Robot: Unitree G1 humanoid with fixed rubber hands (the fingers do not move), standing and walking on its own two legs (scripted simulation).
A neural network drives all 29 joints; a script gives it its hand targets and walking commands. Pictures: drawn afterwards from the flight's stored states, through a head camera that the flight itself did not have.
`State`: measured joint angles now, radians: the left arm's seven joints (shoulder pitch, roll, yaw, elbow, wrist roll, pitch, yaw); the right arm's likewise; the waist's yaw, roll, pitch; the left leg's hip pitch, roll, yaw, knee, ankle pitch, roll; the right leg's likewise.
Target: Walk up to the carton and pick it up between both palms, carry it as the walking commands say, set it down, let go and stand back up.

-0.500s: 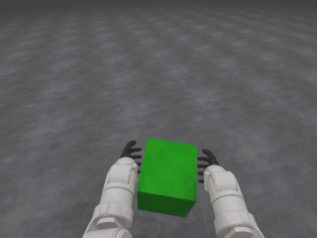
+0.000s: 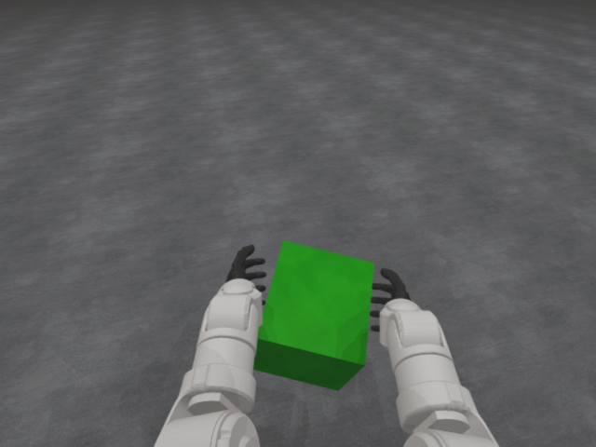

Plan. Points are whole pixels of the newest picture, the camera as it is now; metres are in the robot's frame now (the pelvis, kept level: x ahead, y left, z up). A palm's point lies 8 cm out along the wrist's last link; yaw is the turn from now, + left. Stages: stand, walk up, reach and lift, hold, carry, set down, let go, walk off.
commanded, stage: hold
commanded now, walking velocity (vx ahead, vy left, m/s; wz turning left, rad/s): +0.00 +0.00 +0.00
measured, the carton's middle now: (311, 317) +0.35 +0.02 -0.02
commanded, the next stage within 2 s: carry in 0.10 s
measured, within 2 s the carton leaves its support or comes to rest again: neither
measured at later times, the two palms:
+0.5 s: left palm (226, 308) +0.29 +0.14 +0.07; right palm (394, 330) +0.27 -0.10 +0.06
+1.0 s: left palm (222, 366) +0.18 +0.11 +0.12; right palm (444, 391) +0.16 -0.12 +0.11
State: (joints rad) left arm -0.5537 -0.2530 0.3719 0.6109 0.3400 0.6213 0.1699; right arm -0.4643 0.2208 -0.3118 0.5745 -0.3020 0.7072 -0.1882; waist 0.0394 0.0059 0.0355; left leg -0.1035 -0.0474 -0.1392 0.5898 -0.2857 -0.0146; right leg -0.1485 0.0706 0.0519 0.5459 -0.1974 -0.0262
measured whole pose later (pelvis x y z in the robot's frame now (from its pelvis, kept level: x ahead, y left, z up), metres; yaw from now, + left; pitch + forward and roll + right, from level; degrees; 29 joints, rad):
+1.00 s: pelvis -0.13 +0.02 -0.01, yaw +1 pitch +1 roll -1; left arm -0.43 -0.21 0.06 0.00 0.12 1.19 0.29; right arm -0.36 0.18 -0.13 -0.06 -0.11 1.17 -0.29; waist -0.05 -0.02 -0.15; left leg -0.42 0.01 0.04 0.61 -0.22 0.02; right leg -0.30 0.02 -0.07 0.64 -0.37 -0.04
